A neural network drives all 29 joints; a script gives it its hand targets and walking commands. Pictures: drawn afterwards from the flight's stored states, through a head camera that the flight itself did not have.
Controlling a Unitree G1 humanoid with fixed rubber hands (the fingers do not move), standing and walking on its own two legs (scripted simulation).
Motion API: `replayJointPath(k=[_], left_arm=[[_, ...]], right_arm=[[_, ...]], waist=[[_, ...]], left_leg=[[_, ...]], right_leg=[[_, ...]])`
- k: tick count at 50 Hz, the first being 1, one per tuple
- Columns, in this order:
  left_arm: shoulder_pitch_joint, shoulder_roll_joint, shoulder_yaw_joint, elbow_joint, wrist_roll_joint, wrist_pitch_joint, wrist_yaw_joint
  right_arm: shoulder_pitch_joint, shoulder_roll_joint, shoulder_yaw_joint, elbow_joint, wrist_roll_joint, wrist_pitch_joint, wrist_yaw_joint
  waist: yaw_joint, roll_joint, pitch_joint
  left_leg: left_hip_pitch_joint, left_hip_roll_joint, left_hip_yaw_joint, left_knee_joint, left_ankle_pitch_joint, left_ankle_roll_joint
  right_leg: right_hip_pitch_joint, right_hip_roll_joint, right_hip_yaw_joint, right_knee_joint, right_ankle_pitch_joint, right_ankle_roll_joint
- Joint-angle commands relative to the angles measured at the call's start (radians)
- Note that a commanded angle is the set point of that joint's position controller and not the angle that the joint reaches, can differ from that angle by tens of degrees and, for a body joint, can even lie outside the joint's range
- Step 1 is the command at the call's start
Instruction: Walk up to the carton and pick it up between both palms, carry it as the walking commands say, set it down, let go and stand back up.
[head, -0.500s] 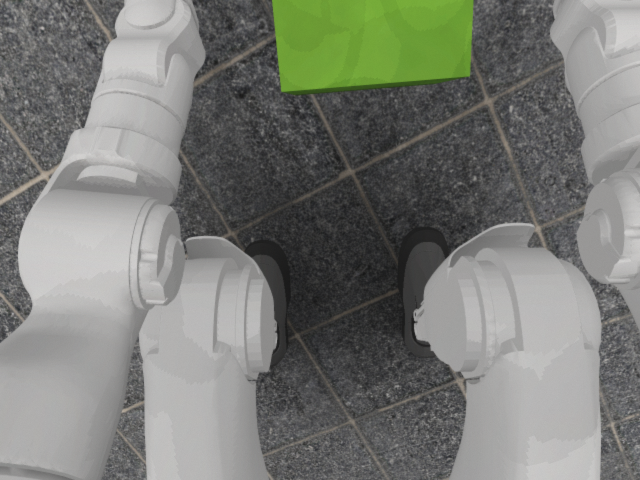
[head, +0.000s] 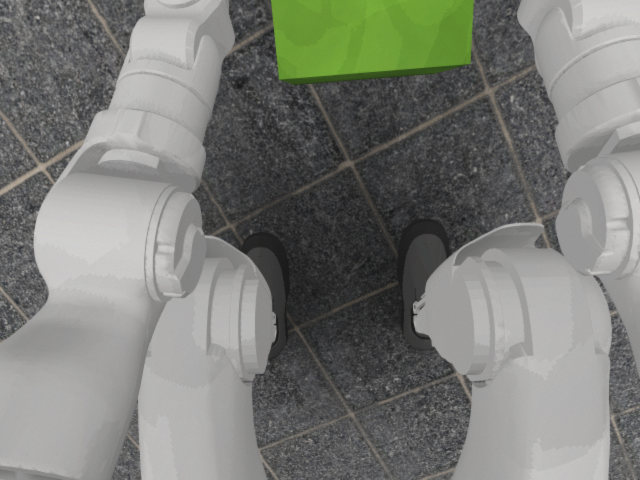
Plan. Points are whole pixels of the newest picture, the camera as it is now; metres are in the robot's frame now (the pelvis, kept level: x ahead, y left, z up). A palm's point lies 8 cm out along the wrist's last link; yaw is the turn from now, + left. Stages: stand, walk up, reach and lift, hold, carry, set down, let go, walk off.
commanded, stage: reach and lift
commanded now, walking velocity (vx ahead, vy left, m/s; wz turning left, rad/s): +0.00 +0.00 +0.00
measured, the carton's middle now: out of the picture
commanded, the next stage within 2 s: none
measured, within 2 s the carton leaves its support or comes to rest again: leaves its support in 0.88 s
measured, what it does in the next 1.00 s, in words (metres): stands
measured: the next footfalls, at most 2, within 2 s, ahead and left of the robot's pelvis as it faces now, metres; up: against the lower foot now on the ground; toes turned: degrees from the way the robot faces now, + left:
none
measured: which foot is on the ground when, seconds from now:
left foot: down 0.00-1.00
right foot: down 0.00-1.00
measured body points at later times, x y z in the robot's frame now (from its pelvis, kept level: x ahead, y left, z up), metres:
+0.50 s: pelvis +0.01 +0.00 -0.01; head +0.39 -0.03 +0.22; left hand +0.57 +0.10 -0.20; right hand +0.56 -0.18 -0.21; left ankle +0.11 +0.13 -0.32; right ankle +0.12 -0.12 -0.32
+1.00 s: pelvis +0.01 +0.00 +0.00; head +0.38 -0.03 +0.24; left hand +0.57 +0.10 -0.18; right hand +0.56 -0.18 -0.19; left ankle +0.11 +0.13 -0.32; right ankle +0.12 -0.12 -0.32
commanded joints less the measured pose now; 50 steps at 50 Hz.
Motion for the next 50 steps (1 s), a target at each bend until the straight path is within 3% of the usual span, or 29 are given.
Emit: replayJointPath(k=[1, 5, 11, 15, 20, 34, 44, 50], left_arm=[[-0.267, -0.026, -0.002, -0.097, 0.018, -0.016, -0.022], [-0.301, -0.215, -0.023, -0.123, 0.030, -0.006, -0.069], [-0.370, -0.682, -0.054, -0.162, 0.080, 0.040, -0.209], [-0.346, -0.793, -0.045, -0.186, 0.097, 0.067, -0.259], [-0.314, -0.855, -0.038, -0.203, 0.102, 0.080, -0.287], [-0.304, -0.923, -0.072, -0.218, 0.061, 0.081, -0.279], [-0.394, -0.984, -0.155, -0.318, -0.009, 0.081, -0.246], [-0.454, -1.004, -0.175, -0.351, -0.014, 0.100, -0.234]], right_arm=[[-0.277, -0.007, 0.002, -0.099, -0.021, -0.014, 0.016], [-0.322, 0.196, 0.042, -0.125, -0.024, -0.002, 0.065], [-0.381, 0.679, 0.112, -0.182, -0.049, 0.048, 0.211], [-0.338, 0.773, 0.095, -0.225, -0.060, 0.078, 0.263], [-0.276, 0.839, 0.082, -0.249, -0.066, 0.097, 0.291], [-0.277, 0.891, 0.112, -0.279, -0.045, 0.105, 0.302], [-0.415, 0.928, 0.187, -0.418, 0.026, 0.092, 0.274], [-0.474, 0.941, 0.208, -0.457, 0.025, 0.106, 0.251]], waist=[[-0.036, -0.014, -1.066], [-0.027, -0.017, -1.043], [-0.022, -0.023, -0.911], [-0.030, -0.020, -0.883], [-0.032, -0.017, -0.882], [-0.047, -0.007, -0.903], [-0.047, -0.018, -1.194], [-0.051, -0.027, -1.296]], left_leg=[[0.445, -0.051, 0.048, -0.137, 0.302, -0.010], [0.434, -0.065, 0.061, -0.133, 0.307, -0.010], [0.377, -0.098, 0.081, -0.111, 0.282, 0.010], [0.346, -0.107, 0.079, -0.105, 0.273, 0.029], [0.325, -0.113, 0.083, -0.101, 0.294, 0.036], [0.347, -0.121, 0.068, -0.107, 0.357, 0.040], [0.478, -0.127, 0.076, -0.104, 0.435, 0.034], [0.484, -0.126, 0.094, -0.130, 0.377, 0.026]], right_leg=[[0.542, 0.056, 0.005, -0.169, 0.336, 0.019], [0.540, 0.065, 0.002, -0.161, 0.343, 0.023], [0.484, 0.095, -0.008, -0.141, 0.309, 0.009], [0.447, 0.104, -0.021, -0.132, 0.300, -0.003], [0.456, 0.109, -0.024, -0.125, 0.332, -0.006], [0.445, 0.113, -0.023, -0.112, 0.385, -0.018], [0.586, 0.114, -0.040, -0.111, 0.483, -0.010], [0.650, 0.113, -0.049, -0.145, 0.451, -0.006]])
